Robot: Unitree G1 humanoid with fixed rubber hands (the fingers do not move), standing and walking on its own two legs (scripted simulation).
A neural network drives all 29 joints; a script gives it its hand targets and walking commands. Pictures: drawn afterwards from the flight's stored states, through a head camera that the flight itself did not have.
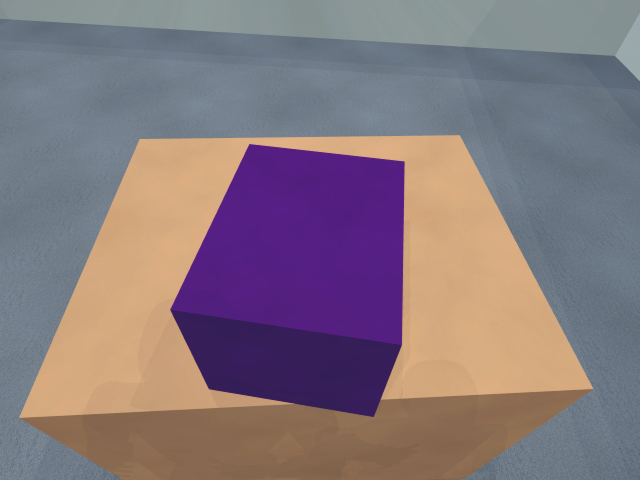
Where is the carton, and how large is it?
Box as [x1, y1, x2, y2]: [170, 144, 404, 416]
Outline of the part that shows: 249,144 170,309 210,389 373,416 401,345 404,161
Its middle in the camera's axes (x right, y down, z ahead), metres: -0.02 +0.05 +0.60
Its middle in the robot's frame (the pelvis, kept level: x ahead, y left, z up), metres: +0.42 +0.02 -0.01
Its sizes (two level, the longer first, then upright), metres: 0.314 0.248 0.223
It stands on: a pedestal, 0.66 m high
